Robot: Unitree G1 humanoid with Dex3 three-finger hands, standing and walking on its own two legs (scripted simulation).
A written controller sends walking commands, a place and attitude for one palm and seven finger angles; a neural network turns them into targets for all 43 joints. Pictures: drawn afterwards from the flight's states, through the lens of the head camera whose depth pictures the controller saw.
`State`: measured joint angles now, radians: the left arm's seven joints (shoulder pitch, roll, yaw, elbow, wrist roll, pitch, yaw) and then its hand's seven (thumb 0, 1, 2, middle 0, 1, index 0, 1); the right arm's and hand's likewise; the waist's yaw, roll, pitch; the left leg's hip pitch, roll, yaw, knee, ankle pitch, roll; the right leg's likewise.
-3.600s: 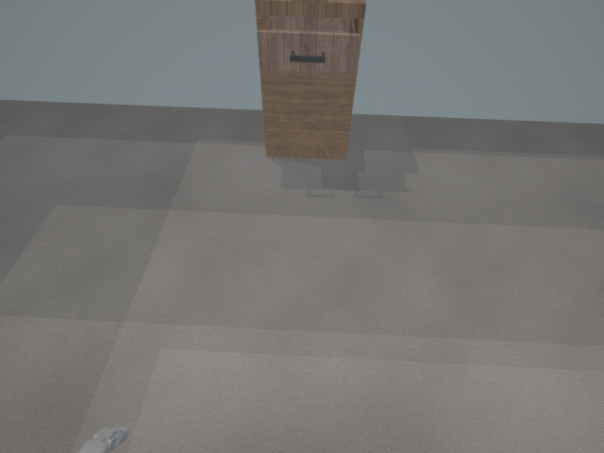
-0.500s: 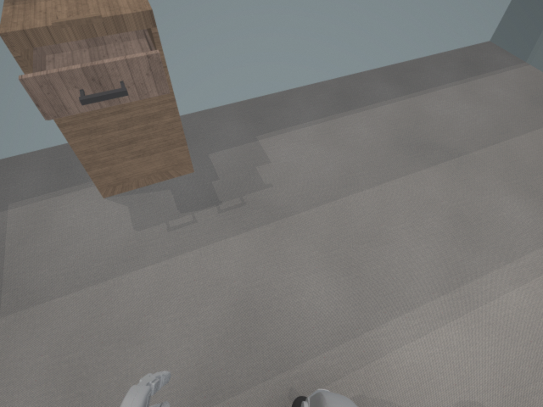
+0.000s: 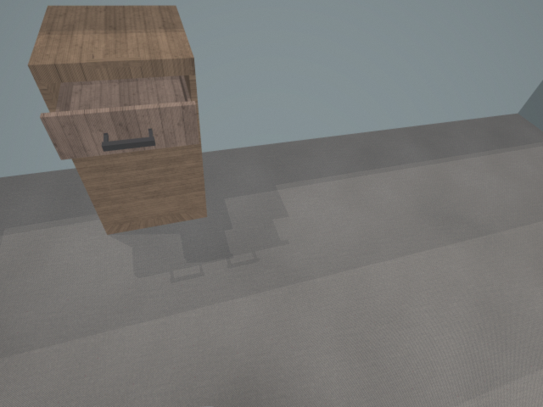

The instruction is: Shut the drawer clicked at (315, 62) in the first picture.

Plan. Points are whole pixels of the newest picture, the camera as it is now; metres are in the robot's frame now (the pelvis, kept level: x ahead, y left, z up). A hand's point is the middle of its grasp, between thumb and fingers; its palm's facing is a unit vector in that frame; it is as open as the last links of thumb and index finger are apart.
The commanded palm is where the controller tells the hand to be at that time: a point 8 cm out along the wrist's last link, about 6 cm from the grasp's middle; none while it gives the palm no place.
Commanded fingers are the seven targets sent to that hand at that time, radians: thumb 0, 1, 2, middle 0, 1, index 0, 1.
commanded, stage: walk to a spot facing it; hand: left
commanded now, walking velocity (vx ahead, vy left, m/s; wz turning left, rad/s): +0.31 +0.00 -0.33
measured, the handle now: (128, 139) +0.76 +0.46 -0.12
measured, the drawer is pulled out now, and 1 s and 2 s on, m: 0.16 0.16 0.16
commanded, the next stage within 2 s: turn to face it in 0.20 s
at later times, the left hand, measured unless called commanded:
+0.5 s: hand (217, 318) +0.30 +0.12 -0.16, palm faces -0.13 -0.96 -0.24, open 7.3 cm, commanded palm none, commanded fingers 0.00 0.90 0.90 -0.20 -0.30 -0.20 -0.30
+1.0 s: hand (167, 360) +0.22 +0.20 -0.16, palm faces +0.24 -0.95 -0.21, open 7.3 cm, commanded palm none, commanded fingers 0.00 0.90 0.90 -0.20 -0.30 -0.20 -0.30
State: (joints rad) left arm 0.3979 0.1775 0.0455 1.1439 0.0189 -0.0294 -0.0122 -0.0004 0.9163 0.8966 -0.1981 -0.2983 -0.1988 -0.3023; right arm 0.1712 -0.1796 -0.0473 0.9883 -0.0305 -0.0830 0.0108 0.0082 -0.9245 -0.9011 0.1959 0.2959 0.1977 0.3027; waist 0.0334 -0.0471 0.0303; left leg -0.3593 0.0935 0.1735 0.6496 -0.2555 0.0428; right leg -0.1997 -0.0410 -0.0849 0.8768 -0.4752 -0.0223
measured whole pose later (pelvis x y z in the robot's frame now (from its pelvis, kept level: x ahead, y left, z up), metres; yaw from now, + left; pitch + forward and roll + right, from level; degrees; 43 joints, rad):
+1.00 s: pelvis +0.18 -0.02 +0.01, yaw +11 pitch +0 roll -2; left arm 0.18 0.25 0.09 0.96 0.02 0.07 0.00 0.00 0.91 0.90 -0.20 -0.30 -0.20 -0.30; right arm 0.25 -0.19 -0.05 0.94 -0.02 0.02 -0.01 0.00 -0.91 -0.90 0.20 0.30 0.20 0.30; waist -0.01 -0.04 0.03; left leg -0.32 0.02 0.07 0.57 -0.26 0.04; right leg -0.54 -0.10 -0.08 1.11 -0.36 0.06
